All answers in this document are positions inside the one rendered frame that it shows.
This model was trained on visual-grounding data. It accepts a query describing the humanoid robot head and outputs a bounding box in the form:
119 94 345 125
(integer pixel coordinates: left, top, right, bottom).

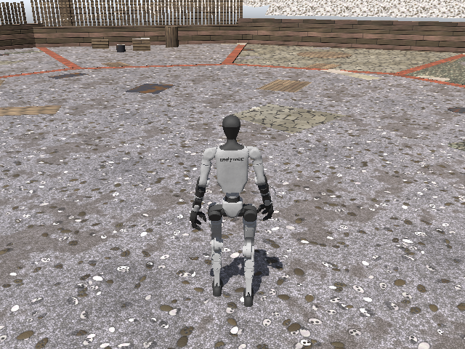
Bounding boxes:
219 115 244 151

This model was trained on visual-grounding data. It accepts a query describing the right robot hand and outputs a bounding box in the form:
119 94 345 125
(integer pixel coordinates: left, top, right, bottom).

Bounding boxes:
257 203 274 221

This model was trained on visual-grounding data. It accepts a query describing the robot right forearm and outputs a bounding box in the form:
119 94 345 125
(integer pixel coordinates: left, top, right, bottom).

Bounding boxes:
258 174 272 206

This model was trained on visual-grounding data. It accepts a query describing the robot right thigh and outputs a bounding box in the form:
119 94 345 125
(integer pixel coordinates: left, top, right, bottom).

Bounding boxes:
243 204 257 259

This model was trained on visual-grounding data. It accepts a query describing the left robot upper arm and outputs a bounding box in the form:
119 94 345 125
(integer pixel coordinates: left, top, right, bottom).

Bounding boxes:
198 147 217 188

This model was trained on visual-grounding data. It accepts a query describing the right robot upper arm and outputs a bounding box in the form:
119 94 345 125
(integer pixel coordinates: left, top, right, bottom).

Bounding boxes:
247 146 266 185

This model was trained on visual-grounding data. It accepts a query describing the left robot hand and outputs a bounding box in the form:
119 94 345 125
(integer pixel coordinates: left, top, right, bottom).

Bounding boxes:
190 210 206 230

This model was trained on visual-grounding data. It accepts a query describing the robot left forearm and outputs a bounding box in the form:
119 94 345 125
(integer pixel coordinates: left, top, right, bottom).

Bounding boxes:
192 177 206 212

